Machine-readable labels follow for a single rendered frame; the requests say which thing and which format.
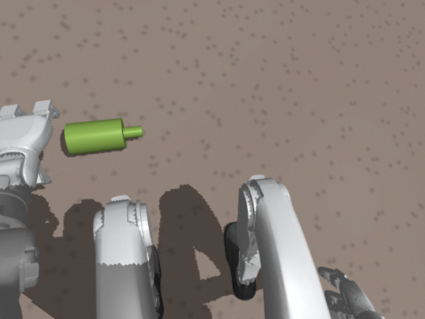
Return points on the left robot hand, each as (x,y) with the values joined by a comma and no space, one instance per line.
(32,132)

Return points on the bottle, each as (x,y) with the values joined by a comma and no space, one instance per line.
(98,136)

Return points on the right robot foot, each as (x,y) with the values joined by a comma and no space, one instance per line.
(241,291)

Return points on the right robot hand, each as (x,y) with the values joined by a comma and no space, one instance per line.
(352,299)

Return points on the left robot foot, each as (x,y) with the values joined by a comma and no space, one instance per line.
(157,282)

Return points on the left robot arm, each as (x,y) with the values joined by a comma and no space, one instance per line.
(19,256)

